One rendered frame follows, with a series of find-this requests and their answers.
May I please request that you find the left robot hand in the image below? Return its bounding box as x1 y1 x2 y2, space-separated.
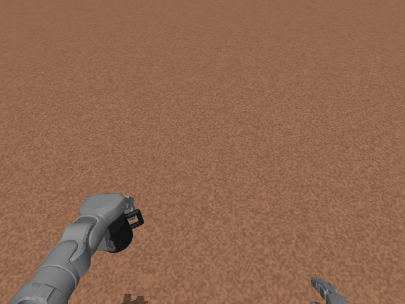
79 193 135 251

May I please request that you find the left robot arm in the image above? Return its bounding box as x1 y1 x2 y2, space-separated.
8 213 107 304

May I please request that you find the mug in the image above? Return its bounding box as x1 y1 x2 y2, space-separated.
108 209 144 253

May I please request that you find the right robot hand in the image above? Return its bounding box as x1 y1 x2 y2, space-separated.
310 277 347 304

